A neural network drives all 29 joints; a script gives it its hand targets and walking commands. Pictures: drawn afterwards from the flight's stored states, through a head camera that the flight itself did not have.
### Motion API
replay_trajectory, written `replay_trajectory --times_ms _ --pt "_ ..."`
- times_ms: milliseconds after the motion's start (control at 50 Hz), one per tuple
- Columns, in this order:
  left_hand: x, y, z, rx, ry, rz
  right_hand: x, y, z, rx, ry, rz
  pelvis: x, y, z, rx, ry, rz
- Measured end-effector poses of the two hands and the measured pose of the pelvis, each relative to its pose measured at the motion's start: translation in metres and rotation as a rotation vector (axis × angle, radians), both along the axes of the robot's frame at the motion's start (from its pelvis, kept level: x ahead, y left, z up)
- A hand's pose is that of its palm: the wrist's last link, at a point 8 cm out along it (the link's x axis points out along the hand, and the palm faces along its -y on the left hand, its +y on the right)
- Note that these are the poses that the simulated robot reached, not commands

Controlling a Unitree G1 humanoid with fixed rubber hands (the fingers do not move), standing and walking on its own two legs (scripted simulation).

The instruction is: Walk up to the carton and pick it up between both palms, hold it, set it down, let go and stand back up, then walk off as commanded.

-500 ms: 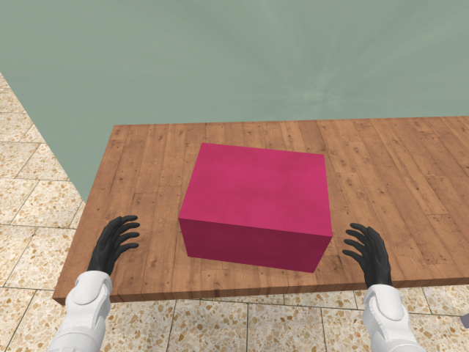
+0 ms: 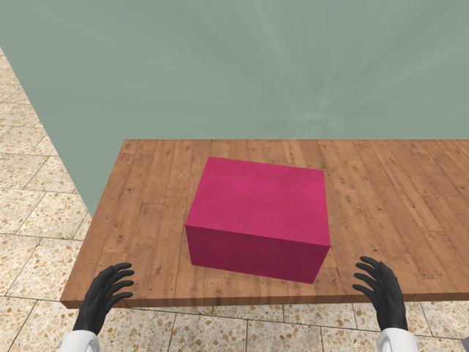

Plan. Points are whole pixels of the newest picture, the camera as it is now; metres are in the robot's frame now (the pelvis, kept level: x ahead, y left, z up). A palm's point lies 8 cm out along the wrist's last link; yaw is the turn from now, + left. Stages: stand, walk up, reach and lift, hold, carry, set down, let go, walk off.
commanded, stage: set down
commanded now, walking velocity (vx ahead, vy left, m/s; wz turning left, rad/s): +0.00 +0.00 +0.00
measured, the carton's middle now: (258, 217) +0.44 -0.03 -0.06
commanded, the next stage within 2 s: let go in 1.76 s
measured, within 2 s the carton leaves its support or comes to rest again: neither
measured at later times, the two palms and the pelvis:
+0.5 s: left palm (99, 326) +0.19 +0.25 -0.03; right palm (388, 319) +0.20 -0.23 -0.02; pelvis +0.03 +0.00 +0.01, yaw -1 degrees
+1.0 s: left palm (106, 330) +0.19 +0.24 -0.04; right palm (384, 325) +0.19 -0.22 -0.03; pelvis +0.03 -0.01 +0.01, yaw -1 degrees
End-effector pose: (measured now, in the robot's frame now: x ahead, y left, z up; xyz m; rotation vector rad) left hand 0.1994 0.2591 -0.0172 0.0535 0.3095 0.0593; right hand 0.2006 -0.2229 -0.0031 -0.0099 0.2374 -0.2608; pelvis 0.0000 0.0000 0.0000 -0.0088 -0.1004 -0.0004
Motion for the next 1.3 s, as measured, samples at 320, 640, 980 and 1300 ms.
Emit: replay_trajectory --times_ms 320,640,980,1300 --pt "-0.005 -0.006 0.0 0.013 0.097 -0.02 -0.007 0.008 -0.015 0.024 0.144 -0.006 0.017 0.003 0.006 0.006 -0.023 -0.02" --pt "-0.003 -0.016 -0.007 0.033 0.153 0.007 0.008 -0.003 -0.018 -0.024 0.179 0.049 0.037 -0.007 0.008 0.007 0.002 -0.012" --pt "-0.014 -0.019 -0.021 0.036 0.26 0.016 -0.008 -0.001 -0.03 -0.054 0.245 0.067 0.03 -0.009 0.009 0.01 -0.012 -0.015" --pt "-0.022 -0.023 -0.031 0.046 0.342 0.035 -0.008 0.004 -0.041 -0.055 0.321 0.102 0.027 -0.007 0.009 0.011 -0.021 -0.016"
